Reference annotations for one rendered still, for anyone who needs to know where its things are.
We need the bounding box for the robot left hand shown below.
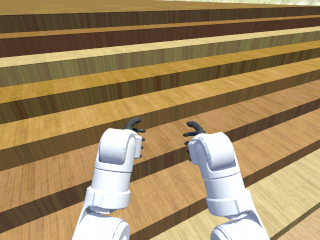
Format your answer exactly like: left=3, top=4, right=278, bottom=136
left=123, top=117, right=146, bottom=158

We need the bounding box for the right robot upper arm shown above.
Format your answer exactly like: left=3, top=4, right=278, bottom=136
left=210, top=216, right=269, bottom=240

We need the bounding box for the left robot forearm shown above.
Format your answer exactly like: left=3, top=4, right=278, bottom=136
left=72, top=128, right=143, bottom=240

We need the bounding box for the robot right hand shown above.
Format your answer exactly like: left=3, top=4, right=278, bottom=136
left=183, top=121, right=206, bottom=162

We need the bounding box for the left robot upper arm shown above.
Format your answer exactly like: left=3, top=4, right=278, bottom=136
left=73, top=212, right=130, bottom=240

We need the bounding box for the right robot forearm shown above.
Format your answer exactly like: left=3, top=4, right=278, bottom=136
left=187, top=132, right=270, bottom=240

